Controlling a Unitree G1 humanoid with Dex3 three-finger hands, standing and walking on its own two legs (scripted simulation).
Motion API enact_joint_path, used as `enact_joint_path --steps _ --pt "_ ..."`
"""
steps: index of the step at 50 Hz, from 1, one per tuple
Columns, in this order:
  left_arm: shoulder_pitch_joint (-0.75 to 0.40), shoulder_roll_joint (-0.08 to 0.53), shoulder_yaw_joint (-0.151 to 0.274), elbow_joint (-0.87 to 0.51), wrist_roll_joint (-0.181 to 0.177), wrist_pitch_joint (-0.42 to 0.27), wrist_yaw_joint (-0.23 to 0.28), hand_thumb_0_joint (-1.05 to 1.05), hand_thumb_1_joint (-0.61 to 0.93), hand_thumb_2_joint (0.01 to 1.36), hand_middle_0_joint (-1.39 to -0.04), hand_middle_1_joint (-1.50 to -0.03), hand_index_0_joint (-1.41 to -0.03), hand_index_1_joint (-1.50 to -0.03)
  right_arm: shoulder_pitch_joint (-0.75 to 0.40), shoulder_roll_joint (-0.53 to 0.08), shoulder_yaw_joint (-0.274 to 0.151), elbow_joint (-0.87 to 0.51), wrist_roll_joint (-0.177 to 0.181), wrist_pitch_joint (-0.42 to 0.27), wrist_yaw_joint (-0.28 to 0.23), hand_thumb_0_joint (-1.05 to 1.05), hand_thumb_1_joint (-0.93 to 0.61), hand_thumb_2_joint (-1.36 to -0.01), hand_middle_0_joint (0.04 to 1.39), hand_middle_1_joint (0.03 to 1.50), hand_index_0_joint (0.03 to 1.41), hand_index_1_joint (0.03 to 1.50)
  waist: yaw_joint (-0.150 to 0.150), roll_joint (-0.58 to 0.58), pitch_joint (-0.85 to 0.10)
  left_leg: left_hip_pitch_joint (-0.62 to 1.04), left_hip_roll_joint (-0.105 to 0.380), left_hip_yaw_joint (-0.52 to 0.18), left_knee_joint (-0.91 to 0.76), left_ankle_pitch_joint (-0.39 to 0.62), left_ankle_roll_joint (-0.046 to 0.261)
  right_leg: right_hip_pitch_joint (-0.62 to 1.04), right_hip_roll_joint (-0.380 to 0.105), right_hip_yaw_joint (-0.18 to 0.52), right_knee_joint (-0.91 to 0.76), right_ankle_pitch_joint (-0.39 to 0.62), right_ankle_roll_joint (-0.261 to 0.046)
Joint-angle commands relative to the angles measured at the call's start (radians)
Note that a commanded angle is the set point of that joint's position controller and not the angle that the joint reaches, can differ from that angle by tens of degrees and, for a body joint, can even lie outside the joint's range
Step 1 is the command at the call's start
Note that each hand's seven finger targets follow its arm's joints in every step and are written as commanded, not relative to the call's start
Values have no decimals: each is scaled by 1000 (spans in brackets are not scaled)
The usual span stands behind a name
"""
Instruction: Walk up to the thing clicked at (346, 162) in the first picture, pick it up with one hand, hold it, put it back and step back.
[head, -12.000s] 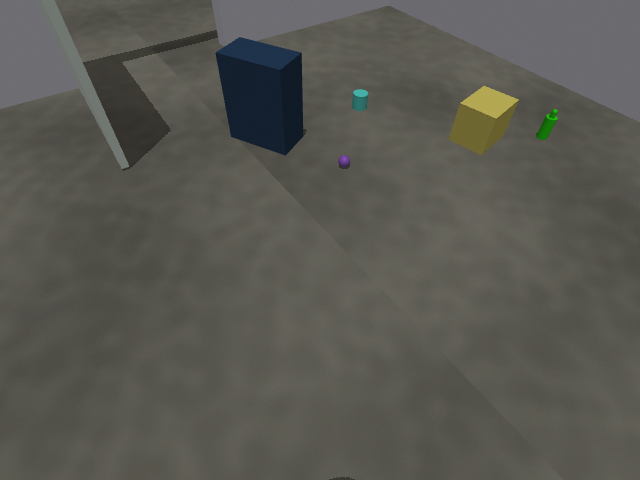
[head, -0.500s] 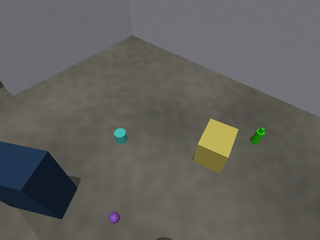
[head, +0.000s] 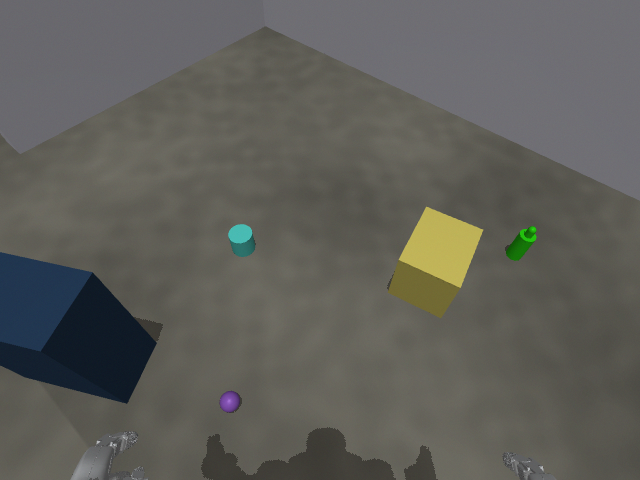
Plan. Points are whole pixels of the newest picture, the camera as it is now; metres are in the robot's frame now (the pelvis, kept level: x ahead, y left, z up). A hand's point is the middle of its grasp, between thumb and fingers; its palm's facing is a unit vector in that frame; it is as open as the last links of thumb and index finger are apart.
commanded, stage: rise first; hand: left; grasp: from above
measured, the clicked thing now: (229, 401) +0.38 +0.26 -0.74
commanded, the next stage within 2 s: none
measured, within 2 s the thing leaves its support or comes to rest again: neither
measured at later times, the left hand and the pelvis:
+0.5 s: hand out of the picture +0.13 +0.27 -0.23, palm faces -0.21 -0.85 -0.48, open 14.0 cm; pelvis -0.01 +0.02 -0.09, yaw -1 degrees
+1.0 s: hand (174, 444) +0.23 +0.30 -0.44, palm faces -0.46 -0.42 -0.78, open 13.9 cm; pelvis -0.07 +0.01 -0.29, yaw -3 degrees
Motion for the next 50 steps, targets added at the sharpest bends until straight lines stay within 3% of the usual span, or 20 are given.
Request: enact_joint_path --steps 1,3,6,10,15,16,21,22,24,26,28,30,34,36,37,40,44,45,47,50 --pt "37 221 102 -76 90 -11 -16 0 103 913 -98 -1001 -130 -967 76 -134 -73 -164 -14 -33 -6 0 -911 -903 199 300 200 300 32 22 -271 -36 -73 39 93 172 37 -12 13 21 73 188 -22" --pt "66 218 114 -135 111 13 0 0 -57 945 -63 -1054 -94 -1021 71 -128 -79 -208 -10 -32 -3 0 -904 -901 200 300 200 300 37 35 -292 -47 -72 34 105 182 32 -29 18 16 89 186 -24" --pt "85 191 109 -204 133 61 17 0 -297 973 -69 -1070 -85 -1053 59 -117 -81 -266 -6 -30 5 0 -909 -903 200 300 200 300 18 13 -298 -90 -62 22 156 183 32 -83 25 6 137 172 -20" --pt "55 164 103 -271 157 73 29 0 -528 980 -83 -1066 -84 -1064 45 -104 -86 -312 -14 -47 11 0 -883 -898 200 300 200 300 0 -23 -267 -224 -57 19 275 78 34 -228 24 8 238 65 -15" --pt "90 173 116 -457 202 51 39 0 -561 993 -78 -1062 -71 -1069 50 -92 -94 -365 -23 -78 9 0 -870 -894 200 300 200 300 1 43 -351 -313 -44 5 402 23 31 -374 21 14 381 6 -21" --pt "138 150 108 -441 212 58 40 0 -573 997 -83 -1053 -71 -1064 50 -91 -93 -367 -24 -81 10 0 -878 -896 200 300 200 300 -5 18 -349 -342 -39 -4 421 24 31 -397 27 8 408 5 -20" --pt "204 163 115 -603 272 79 54 0 -587 1009 -71 -1057 -58 -1070 34 -87 -95 -405 -27 -96 10 0 -885 -897 200 300 200 300 -3 48 -417 -415 -29 -19 512 11 31 -491 25 9 508 -18 -23" --pt "226 145 98 -624 278 86 54 0 -587 1000 -77 -1055 -66 -1066 28 -87 -97 -407 -27 -102 12 0 -893 -900 200 300 200 300 -4 55 -416 -430 -27 -22 531 6 30 -521 26 6 533 -29 -23" --pt "241 151 107 -668 287 96 58 0 -593 998 -81 -1051 -69 -1062 15 -89 -97 -416 -29 -109 15 0 -898 -901 200 300 200 300 -4 59 -422 -482 -25 -34 562 -27 30 -570 25 5 573 -58 -22" --pt "169 185 114 -684 325 96 68 0 -565 983 -71 -1064 -67 -1067 5 -87 -93 -417 -29 -119 13 0 -883 -897 200 300 200 300 -23 59 -431 -544 -29 -29 622 -65 35 -627 23 10 614 -77 -21" --pt "123 159 84 -646 353 83 68 0 -553 969 -69 -1077 -71 -1074 -12 -91 -93 -414 -30 -134 16 0 -886 -897 200 300 200 300 -47 51 -421 -620 -27 -34 687 -112 37 -731 23 11 681 -116 -22" --pt "67 203 109 -618 395 53 81 0 -533 970 -56 -1069 -58 -1065 -26 -97 -94 -410 -30 -148 19 0 -858 -890 200 300 200 300 -35 48 -449 -707 -34 -35 759 -156 39 -801 21 14 745 -150 -20" --pt "1 206 68 -601 481 -30 108 0 -490 956 -64 -1066 -71 -1059 -42 -114 -103 -396 -29 -174 30 0 -833 -882 200 300 200 300 -32 65 -546 -796 -35 -44 863 -199 33 -934 16 16 873 -186 -24" --pt "-29 244 75 -583 529 -60 129 0 -495 966 -64 -1062 -69 -1058 -41 -128 -109 -381 -28 -180 36 0 -834 -883 200 300 200 300 -27 95 -612 -820 -34 -56 928 -148 31 -1005 15 13 950 -154 -26" --pt "-24 270 97 -564 549 -67 141 0 -499 967 -70 -1064 -75 -1060 -42 -128 -108 -371 -28 -179 38 0 -844 -886 200 300 200 300 -7 97 -644 -834 -35 -53 963 -103 32 -1018 16 13 985 -125 -28" --pt "-97 301 96 -541 607 -85 169 0 -524 987 -67 -1059 -67 -1059 -43 -142 -118 -345 -31 -172 49 0 -859 -891 200 300 200 300 -2 119 -716 -877 -35 -54 1058 -41 33 -1114 20 7 1073 -90 -31" --pt "-183 364 120 -462 688 -95 200 0 -502 973 -95 -1025 -94 -1027 -34 -145 -124 -306 -39 -154 64 0 -869 -895 200 300 200 300 15 85 -784 -996 -39 -36 1181 -28 45 -1152 26 8 1153 -67 -28" --pt "-218 347 103 -444 705 -101 203 0 -489 973 -96 -1016 -94 -1018 -31 -147 -127 -308 -42 -147 70 0 -861 -893 200 300 200 300 3 55 -793 -1050 -43 -32 1209 -57 49 -1160 28 8 1164 -84 -26" --pt "-280 366 109 -422 728 -117 206 0 -457 954 -99 -1012 -103 -1009 -23 -145 -131 -294 -47 -138 79 0 -853 -891 199 300 200 300 9 33 -817 -1119 -44 -25 1265 -94 55 -1176 27 9 1193 -104 -22" --pt "-360 425 126 -382 777 -141 212 0 -441 943 -127 -979 -128 -979 -9 -152 -135 -269 -54 -124 84 0 -859 -893 199 300 200 300 15 40 -836 -1185 -43 -25 1308 -170 53 -1224 29 3 1240 -173 -25"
